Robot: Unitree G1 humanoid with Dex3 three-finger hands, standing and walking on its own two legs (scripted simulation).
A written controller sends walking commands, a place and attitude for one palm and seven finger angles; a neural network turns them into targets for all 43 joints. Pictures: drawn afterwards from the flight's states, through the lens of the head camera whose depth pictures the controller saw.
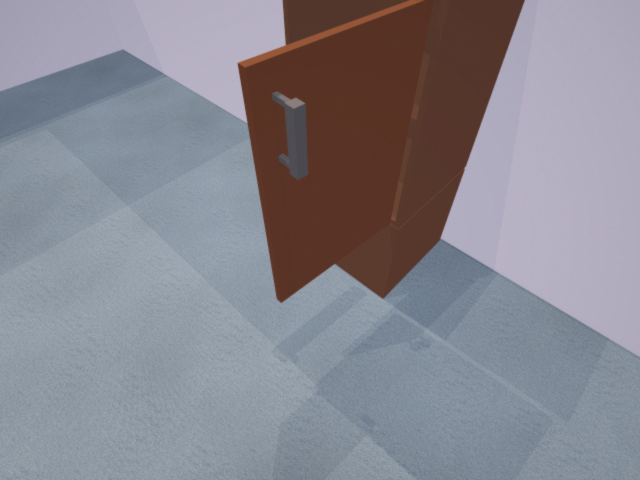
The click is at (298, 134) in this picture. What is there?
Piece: cupboard door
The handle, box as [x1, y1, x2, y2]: [272, 91, 307, 179]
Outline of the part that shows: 276,91 272,93 272,99 285,107 289,156 288,158 285,155 281,154 278,157 279,160 290,169 290,173 298,179 307,174 305,103 296,98 291,100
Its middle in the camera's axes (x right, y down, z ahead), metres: -0.05 -0.16 +0.60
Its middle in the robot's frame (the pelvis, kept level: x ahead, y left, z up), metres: +0.57 +0.08 +0.12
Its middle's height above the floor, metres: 0.91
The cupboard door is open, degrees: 85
